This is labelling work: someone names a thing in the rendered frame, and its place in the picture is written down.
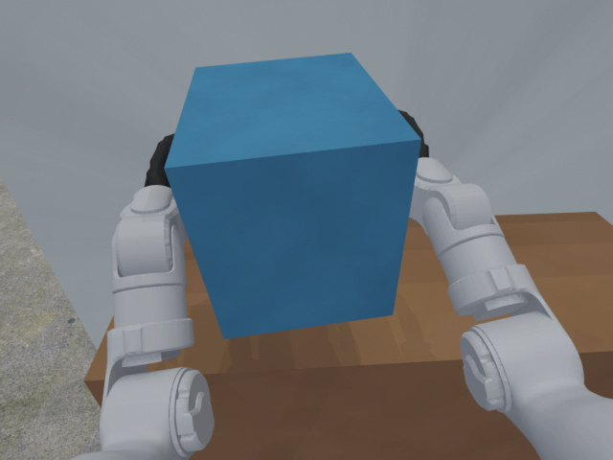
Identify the pedestal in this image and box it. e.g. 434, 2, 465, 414
84, 212, 613, 460

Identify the left robot hand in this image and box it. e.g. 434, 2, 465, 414
144, 133, 175, 188

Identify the robot left forearm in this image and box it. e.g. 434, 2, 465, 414
100, 185, 194, 445

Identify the right robot hand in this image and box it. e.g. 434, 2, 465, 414
398, 110, 429, 158

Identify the robot right forearm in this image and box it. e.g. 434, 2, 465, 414
409, 157, 584, 383

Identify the robot left upper arm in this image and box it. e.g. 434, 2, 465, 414
70, 367, 215, 460

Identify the carton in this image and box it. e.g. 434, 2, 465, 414
164, 53, 421, 339

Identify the robot right upper arm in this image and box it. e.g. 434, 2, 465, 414
460, 311, 613, 460

